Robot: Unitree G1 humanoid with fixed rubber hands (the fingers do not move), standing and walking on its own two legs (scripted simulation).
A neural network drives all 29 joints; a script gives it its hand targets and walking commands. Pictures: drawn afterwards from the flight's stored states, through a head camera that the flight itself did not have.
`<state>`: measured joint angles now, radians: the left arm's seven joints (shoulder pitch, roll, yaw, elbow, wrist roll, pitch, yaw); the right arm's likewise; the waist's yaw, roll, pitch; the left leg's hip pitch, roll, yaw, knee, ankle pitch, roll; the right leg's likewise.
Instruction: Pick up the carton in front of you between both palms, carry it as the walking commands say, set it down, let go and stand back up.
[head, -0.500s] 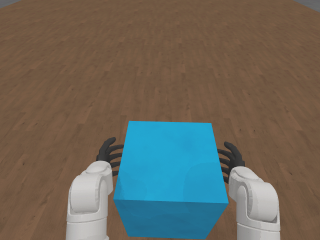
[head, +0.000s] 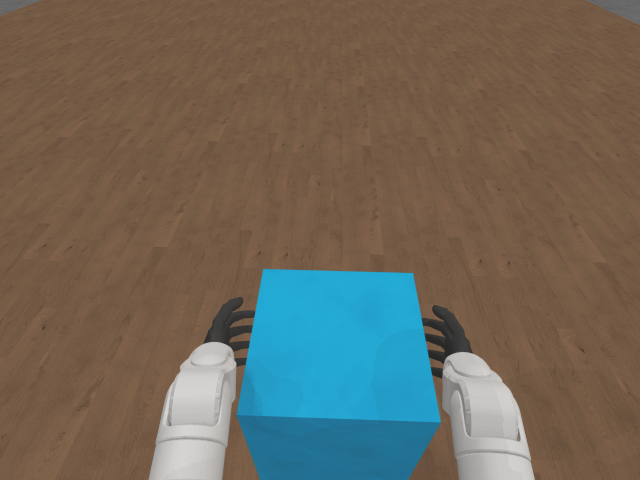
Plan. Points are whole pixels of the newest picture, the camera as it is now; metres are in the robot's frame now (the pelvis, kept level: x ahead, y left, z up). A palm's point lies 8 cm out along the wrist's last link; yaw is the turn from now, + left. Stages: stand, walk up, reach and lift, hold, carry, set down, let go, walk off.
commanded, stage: carry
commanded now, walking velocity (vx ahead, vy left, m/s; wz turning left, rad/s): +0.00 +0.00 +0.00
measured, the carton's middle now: (334, 380) +0.30 +0.00 -0.05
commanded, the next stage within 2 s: hold in 1.16 s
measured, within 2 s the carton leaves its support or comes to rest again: neither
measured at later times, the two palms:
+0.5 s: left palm (213, 370) +0.26 +0.15 +0.04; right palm (462, 381) +0.26 -0.15 +0.04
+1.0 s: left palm (213, 380) +0.24 +0.14 +0.05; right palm (470, 391) +0.24 -0.15 +0.05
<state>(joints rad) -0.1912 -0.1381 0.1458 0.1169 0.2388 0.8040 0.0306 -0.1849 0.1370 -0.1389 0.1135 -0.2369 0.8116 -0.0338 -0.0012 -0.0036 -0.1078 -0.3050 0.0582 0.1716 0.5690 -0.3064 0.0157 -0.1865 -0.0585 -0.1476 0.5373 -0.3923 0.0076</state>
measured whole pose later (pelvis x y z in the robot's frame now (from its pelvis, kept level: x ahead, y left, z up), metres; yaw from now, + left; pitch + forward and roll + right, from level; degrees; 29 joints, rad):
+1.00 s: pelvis -0.05 +0.00 +0.00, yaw +0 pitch +2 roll +0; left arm -0.25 -0.15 0.19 0.20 0.25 0.73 0.03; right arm -0.24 0.15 -0.19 0.20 -0.25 0.74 -0.03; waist 0.00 0.00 -0.10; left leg -0.34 0.07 0.17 0.51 -0.20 0.02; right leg -0.24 -0.05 -0.16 0.52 -0.31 -0.01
